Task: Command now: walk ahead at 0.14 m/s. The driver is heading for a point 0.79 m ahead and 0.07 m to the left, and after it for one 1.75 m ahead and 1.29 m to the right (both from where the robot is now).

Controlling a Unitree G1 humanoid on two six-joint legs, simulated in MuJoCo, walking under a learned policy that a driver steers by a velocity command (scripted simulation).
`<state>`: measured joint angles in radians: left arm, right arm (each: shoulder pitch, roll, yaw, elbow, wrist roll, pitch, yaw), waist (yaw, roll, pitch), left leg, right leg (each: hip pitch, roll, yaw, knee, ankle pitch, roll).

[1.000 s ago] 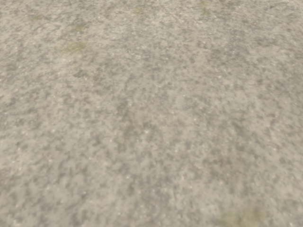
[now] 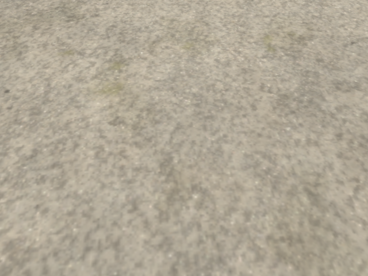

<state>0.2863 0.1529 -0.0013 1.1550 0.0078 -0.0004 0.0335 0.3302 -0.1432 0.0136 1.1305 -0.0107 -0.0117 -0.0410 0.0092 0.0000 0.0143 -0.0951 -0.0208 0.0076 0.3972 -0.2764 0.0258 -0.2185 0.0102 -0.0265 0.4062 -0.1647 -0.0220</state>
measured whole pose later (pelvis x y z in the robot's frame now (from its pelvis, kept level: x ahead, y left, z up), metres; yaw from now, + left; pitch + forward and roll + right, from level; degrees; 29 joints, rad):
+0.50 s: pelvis +0.16 -0.05 +0.00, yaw +0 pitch +1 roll +0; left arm 0.49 0.13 0.02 1.12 0.02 -0.10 0.01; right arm 0.16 -0.20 -0.05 0.99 -0.03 -0.04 0.03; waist 0.03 0.03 0.01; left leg -0.59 0.06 0.05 0.96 -0.18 0.05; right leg 0.03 0.07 -0.07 0.22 -0.27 -0.08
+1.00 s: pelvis +0.44 -0.01 +0.00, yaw +0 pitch -1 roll +1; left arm 0.16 0.20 0.05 0.96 0.04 -0.04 -0.02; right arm 0.42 -0.17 -0.04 1.08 -0.01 -0.09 0.00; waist -0.02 -0.03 0.04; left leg -0.06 -0.10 0.11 0.25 -0.19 0.12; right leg -0.62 -0.12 0.00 0.97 -0.14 -0.05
